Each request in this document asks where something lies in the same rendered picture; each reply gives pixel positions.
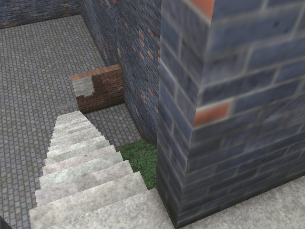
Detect stairs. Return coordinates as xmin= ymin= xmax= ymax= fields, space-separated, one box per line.
xmin=29 ymin=111 xmax=148 ymax=229

